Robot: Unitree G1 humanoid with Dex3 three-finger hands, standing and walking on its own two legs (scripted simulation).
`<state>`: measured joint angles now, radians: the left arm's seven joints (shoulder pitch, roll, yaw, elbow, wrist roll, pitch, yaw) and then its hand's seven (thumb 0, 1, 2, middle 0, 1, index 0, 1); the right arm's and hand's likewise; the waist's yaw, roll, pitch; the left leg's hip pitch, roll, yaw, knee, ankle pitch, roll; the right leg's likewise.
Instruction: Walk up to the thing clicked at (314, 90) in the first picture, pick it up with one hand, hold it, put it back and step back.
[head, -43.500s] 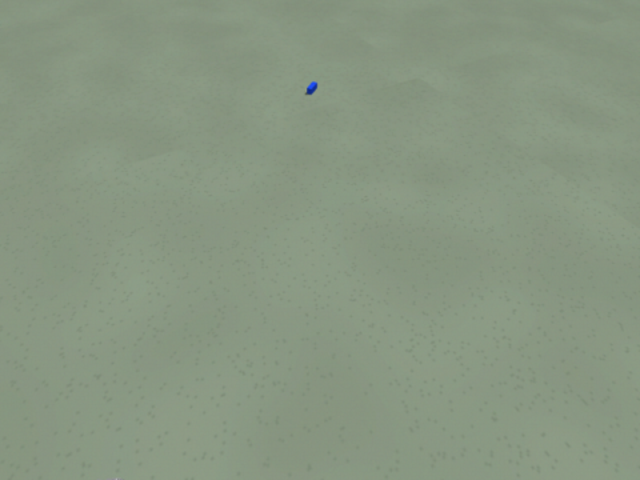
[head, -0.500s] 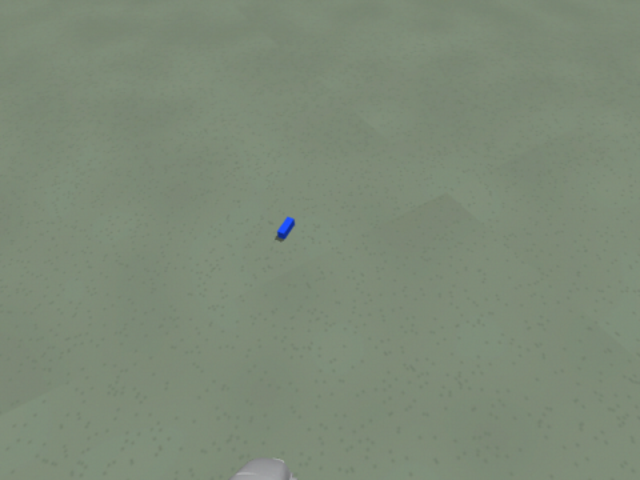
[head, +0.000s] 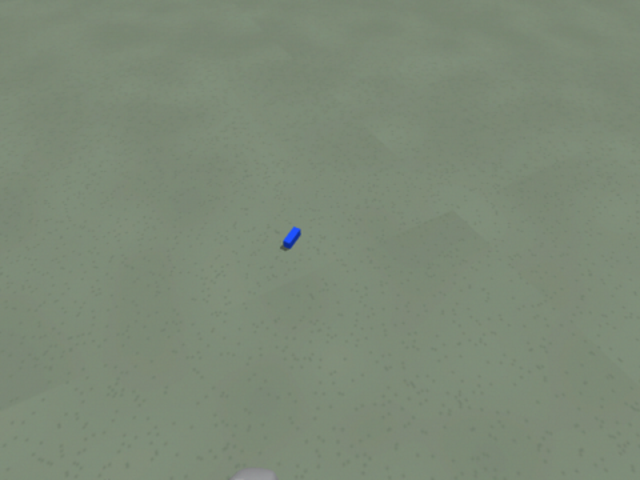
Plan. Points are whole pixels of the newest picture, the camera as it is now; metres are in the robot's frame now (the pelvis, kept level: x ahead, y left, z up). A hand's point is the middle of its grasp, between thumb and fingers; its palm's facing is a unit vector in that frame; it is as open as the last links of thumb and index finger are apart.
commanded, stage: step back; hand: left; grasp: from above
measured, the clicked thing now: (292, 237) +1.07 +0.17 -0.75
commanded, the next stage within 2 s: stand in 0.44 s
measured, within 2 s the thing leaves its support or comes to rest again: neither
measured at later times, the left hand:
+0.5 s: hand out of the picture +0.13 +0.28 -0.14, palm faces -0.02 -0.94 -0.35, open 7.4 cm
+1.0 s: hand out of the picture +0.10 +0.27 -0.14, palm faces -0.06 -0.94 -0.34, open 7.4 cm
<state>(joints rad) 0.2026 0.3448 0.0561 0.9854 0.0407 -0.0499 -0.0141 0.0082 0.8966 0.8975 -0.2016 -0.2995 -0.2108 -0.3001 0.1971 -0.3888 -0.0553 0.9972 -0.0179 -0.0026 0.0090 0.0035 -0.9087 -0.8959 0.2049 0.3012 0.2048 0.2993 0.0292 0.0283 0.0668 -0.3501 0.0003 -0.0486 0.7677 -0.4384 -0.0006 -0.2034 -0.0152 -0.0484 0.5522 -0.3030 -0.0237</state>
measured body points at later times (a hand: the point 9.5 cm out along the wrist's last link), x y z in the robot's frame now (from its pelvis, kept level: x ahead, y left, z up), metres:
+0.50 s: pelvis +0.03 +0.02 +0.01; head +0.05 +0.02 +0.46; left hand +0.13 +0.32 -0.12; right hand +0.15 -0.27 -0.12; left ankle +0.06 +0.14 -0.73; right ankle +0.00 -0.11 -0.73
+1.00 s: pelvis +0.02 +0.02 +0.01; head +0.02 +0.02 +0.46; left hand +0.11 +0.32 -0.12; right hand +0.08 -0.28 -0.12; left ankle +0.06 +0.14 -0.73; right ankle +0.00 -0.11 -0.73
